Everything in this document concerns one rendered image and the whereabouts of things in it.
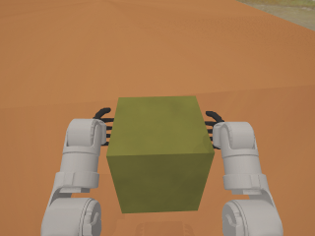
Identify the robot right upper arm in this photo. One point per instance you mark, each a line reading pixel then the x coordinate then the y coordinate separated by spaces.
pixel 252 217

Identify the carton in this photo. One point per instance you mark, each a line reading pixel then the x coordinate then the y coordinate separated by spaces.
pixel 159 153

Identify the robot right forearm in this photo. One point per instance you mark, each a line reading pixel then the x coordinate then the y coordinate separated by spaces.
pixel 242 169

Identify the right robot hand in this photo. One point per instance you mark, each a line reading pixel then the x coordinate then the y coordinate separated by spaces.
pixel 212 123

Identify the left robot hand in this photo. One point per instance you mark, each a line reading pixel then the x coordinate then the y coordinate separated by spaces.
pixel 98 116

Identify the robot left upper arm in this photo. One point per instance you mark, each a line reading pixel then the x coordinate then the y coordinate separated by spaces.
pixel 72 217

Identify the robot left forearm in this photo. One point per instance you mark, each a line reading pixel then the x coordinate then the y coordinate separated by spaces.
pixel 79 163

